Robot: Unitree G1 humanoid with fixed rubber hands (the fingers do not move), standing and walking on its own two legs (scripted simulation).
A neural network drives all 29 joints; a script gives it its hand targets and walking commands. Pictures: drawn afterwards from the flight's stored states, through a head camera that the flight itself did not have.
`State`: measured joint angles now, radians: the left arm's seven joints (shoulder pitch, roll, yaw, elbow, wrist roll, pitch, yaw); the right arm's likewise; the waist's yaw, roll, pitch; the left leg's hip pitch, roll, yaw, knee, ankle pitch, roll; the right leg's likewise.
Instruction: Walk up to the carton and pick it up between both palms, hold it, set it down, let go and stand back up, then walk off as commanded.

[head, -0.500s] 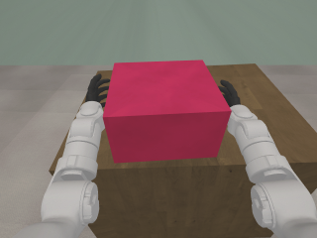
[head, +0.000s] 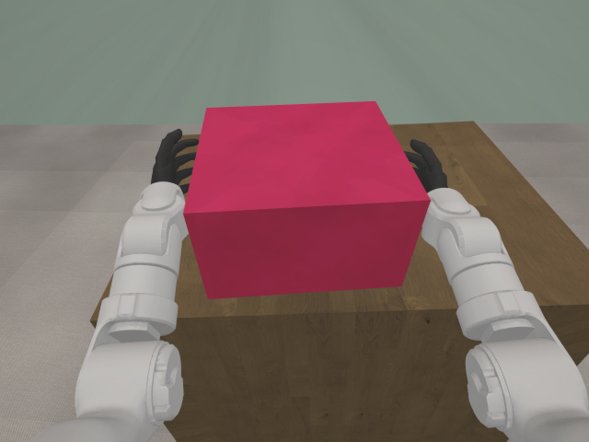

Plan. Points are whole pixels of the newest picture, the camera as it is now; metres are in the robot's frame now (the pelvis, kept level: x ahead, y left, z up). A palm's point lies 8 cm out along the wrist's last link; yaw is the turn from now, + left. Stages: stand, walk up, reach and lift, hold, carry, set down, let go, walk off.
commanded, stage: reach and lift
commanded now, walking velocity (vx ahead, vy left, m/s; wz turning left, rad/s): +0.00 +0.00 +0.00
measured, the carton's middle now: (298, 192) +0.41 +0.03 +0.17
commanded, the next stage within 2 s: hold in 0.06 s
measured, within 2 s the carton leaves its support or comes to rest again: neither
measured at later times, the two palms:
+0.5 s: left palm (166, 188) +0.37 +0.20 +0.22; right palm (434, 197) +0.38 -0.16 +0.19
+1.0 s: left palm (164, 188) +0.36 +0.20 +0.22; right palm (435, 195) +0.37 -0.16 +0.19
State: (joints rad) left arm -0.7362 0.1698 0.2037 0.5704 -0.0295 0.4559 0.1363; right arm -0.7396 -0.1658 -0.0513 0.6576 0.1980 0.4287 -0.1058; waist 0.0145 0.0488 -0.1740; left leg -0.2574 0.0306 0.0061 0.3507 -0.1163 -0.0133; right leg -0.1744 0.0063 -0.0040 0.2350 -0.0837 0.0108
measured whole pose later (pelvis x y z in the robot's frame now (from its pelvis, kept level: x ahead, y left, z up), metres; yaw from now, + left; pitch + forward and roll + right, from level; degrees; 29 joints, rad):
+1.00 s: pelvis +0.00 +0.00 +0.00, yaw +0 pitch +0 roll -1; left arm -0.69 0.15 0.23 0.44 0.02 0.56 0.10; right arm -0.69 -0.16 -0.05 0.54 0.21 0.52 -0.13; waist 0.01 0.05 -0.17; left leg -0.22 0.03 0.00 0.33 -0.11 -0.01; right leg -0.13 0.01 0.00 0.22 -0.08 0.01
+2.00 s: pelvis +0.00 +0.00 +0.00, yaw +0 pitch +0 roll -1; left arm -0.68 0.14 0.24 0.42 0.04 0.57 0.08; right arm -0.68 -0.16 -0.05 0.52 0.21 0.52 -0.13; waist 0.01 0.05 -0.16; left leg -0.21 0.03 0.00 0.33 -0.11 -0.01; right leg -0.13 0.01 0.00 0.21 -0.08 0.01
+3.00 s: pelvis +0.00 +0.00 +0.00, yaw +0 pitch +0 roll -1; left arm -0.68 0.14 0.24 0.42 0.04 0.58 0.08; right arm -0.68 -0.16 -0.05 0.52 0.21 0.52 -0.13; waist 0.01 0.05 -0.16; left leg -0.21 0.03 0.00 0.33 -0.11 -0.01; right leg -0.13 0.01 0.00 0.21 -0.08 0.01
